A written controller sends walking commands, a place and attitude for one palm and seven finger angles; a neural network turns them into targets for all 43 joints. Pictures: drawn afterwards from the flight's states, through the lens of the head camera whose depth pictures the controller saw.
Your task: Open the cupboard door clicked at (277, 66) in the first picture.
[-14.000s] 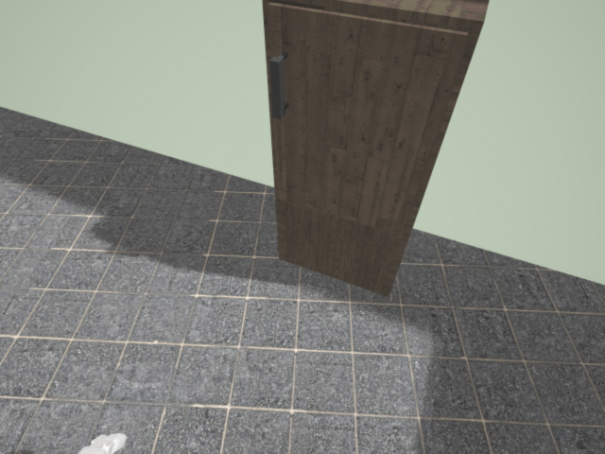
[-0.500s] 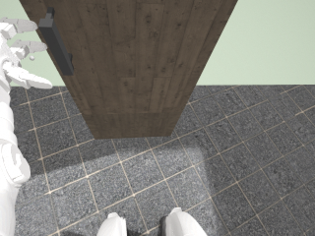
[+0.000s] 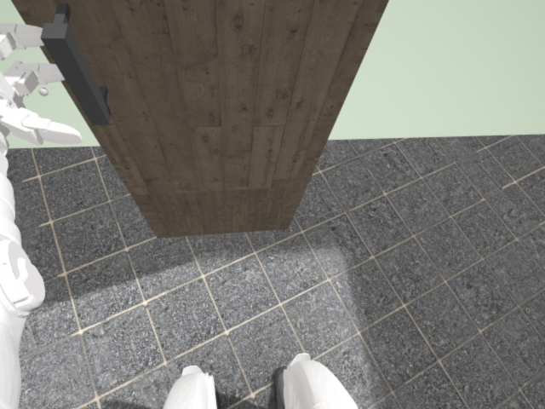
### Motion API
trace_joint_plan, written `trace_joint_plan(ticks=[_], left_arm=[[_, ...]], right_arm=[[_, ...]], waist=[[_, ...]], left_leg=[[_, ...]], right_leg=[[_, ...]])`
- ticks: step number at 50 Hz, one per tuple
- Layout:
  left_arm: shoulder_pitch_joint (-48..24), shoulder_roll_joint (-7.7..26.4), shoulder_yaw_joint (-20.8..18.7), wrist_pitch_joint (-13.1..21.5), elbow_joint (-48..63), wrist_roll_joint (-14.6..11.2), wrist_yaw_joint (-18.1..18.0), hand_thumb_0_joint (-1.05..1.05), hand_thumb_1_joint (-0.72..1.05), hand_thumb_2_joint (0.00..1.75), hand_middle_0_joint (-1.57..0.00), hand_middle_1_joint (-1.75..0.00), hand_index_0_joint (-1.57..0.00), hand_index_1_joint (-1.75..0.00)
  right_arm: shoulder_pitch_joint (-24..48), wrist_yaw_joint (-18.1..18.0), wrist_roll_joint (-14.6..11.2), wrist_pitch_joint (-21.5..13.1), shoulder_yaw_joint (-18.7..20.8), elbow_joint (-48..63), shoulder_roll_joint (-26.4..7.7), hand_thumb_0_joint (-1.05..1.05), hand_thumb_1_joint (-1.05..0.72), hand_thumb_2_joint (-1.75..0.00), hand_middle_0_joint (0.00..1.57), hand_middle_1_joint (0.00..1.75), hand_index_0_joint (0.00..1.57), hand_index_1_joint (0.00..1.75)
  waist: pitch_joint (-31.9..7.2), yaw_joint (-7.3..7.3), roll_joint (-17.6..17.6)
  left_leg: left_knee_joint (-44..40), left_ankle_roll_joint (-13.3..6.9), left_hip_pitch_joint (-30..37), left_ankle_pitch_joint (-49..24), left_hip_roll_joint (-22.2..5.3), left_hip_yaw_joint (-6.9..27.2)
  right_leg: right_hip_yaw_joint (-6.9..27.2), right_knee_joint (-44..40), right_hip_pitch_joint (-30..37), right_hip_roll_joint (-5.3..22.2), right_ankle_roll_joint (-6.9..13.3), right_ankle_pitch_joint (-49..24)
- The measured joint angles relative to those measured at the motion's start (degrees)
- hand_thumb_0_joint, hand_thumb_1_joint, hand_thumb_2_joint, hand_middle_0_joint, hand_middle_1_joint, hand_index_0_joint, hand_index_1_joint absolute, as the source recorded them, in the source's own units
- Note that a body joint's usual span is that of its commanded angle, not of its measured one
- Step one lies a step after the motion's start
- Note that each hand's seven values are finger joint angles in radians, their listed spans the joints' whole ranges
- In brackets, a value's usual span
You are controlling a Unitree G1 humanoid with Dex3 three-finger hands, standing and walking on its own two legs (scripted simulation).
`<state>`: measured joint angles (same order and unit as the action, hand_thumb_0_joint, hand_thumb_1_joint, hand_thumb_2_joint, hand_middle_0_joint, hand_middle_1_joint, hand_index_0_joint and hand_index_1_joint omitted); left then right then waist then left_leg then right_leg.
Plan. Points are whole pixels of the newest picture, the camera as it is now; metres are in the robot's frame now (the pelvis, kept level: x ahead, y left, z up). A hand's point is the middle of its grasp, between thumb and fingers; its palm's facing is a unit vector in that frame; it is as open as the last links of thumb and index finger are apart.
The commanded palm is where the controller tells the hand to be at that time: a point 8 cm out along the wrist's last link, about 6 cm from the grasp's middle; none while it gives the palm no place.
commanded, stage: slide the fingers in behind the handle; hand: left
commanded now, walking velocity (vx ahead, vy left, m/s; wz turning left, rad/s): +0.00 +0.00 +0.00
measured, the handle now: (83, 69) +0.57 +0.21 +0.09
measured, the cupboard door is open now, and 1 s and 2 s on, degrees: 0 0 0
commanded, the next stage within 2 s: close the thumb around the handle in 1.28 s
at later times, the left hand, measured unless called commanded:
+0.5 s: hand (61, 94) +0.52 +0.23 +0.09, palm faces +0.02 -1.00 -0.01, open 13.8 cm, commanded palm +0.51 +0.24 +0.09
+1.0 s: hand (92, 97) +0.52 +0.19 +0.09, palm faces +0.00 -1.00 -0.02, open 13.7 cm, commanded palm +0.51 +0.23 +0.09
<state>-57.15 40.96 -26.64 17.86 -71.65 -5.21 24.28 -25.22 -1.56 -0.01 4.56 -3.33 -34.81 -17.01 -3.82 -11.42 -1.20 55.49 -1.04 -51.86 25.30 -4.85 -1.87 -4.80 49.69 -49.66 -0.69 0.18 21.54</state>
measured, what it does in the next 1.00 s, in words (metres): stands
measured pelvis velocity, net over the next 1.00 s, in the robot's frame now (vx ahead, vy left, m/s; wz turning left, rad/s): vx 0.00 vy -0.01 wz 0.02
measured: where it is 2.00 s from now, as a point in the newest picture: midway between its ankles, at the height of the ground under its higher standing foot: outside the picture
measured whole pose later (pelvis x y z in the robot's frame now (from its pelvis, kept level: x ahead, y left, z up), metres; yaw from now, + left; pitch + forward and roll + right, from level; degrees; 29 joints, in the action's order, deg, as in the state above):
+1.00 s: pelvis +0.00 -0.01 +0.00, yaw +1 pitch +21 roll -3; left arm -57.5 30.9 -20.9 19.8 -70.7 -5.0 15.2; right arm -23.3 0.2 0.6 1.8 -2.6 -37.1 -15.4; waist -4.2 -10.1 -1.8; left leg 55.6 -0.6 -51.1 25.5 -3.9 -0.9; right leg -5.5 50.9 -48.9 0.1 0.6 22.8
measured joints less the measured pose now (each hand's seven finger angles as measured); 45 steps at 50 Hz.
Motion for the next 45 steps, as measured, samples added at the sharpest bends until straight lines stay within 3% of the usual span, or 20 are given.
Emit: trace_joint_plan(ticks=[10, 19, 31, 36, 42, 45], left_arm=[[-0.4, -3.5, 2.9, -0.1, 0.6, -0.7, -1.6, -0.01, -0.5, 0.3, -0.3, -1.2, -0.32, -1.23], [0.1, -6.2, 4.4, 0.9, 1.8, -0.4, -5.7, -0.01, -0.5, 0.3, -0.31, -1.21, -0.32, -1.25], [-0.4, -8.7, 8.6, 0.8, 2.9, -0.8, -6.0, -0.01, -0.5, 0.3, -0.31, -1.21, -0.31, -1.26], [0.9, -11.5, 6.3, 1.2, 2.6, -1.8, -7.2, -0.01, -0.5, 0.3, -0.31, -1.21, -0.31, -1.26], [1.2, -11.0, 5.8, 2.3, 2.9, 0.8, -10.1, -0.01, -0.5, 0.3, -0.33, -1.22, -0.33, -1.27], [0.7, -10.7, 6.5, 2.4, 2.4, 0.7, -10.3, -0.01, -0.5, 0.3, -0.32, -1.21, -0.33, -1.27]], right_arm=[[0.9, 0.5, 0.3, -0.8, 0.4, -0.7, 0.4, 0.01, -0.91, -0.89, 0.21, 0.3, 0.2, 0.3], [1.5, 1.2, 0.7, -1.6, 0.6, -1.4, 1.3, 0.01, -0.91, -0.89, 0.21, 0.3, 0.2, 0.3], [1.7, 1.7, 1.0, -2.4, 1.1, -2.7, 1.4, 0.01, -0.91, -0.89, 0.21, 0.3, 0.2, 0.3], [2.0, 1.8, 0.9, -2.2, 1.2, -2.6, 1.3, 0.01, -0.91, -0.89, 0.21, 0.3, 0.2, 0.3], [2.0, 2.1, 0.9, -2.6, 1.2, -1.5, 1.6, 0.01, -0.91, -0.89, 0.2, 0.3, 0.2, 0.3], [2.0, 2.2, 0.8, -2.6, 1.1, -1.7, 1.7, 0.01, -0.91, -0.89, 0.2, 0.3, 0.2, 0.3]], waist=[[-0.4, 0.85, -0.1], [-0.7, 1.68, -0.3], [-0.8, 2.4, -0.5], [-1.2, 1.98, -0.4], [-0.8, 1.36, -0.4], [-0.5, 1.46, -0.5]], left_leg=[[0.0, 0.0, 0.0, 0.1, 0.5, 0.5], [0.1, 0.0, 0.3, 0.4, 0.9, 0.8], [0.1, 0.2, 0.3, 0.4, 1.2, 1.7], [-0.3, 0.2, 1.3, 0.5, 1.1, 1.1], [0.1, 0.3, 1.3, 0.5, 0.9, 0.9], [0.1, 0.4, 1.0, 0.4, 1.0, 0.9]], right_leg=[[-0.4, 0.0, 0.3, 0.4, -0.1, 0.3], [-0.7, 0.4, 0.7, 0.8, -0.1, 1.0], [-1.5, 0.4, 1.1, 1.0, 0.1, 1.3], [-1.0, 0.3, 1.7, 0.9, 0.1, 1.4], [-0.8, 0.9, 1.4, 0.8, 0.2, 1.5], [-0.7, 1.1, 1.1, 0.8, 0.3, 1.5]])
